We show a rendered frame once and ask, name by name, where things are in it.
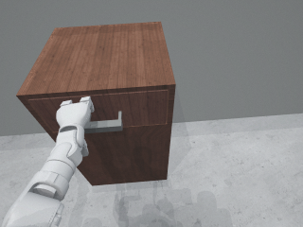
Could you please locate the handle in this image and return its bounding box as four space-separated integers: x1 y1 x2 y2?
84 111 123 133

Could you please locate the drawer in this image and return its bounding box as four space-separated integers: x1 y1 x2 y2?
28 89 168 132

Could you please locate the robot left forearm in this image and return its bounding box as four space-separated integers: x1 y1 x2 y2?
1 123 84 227

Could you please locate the cabinet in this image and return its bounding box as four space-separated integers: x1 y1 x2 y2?
16 21 176 186

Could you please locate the left robot upper arm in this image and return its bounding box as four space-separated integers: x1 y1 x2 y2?
6 192 64 227

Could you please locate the robot left hand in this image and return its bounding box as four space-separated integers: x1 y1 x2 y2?
56 96 95 157

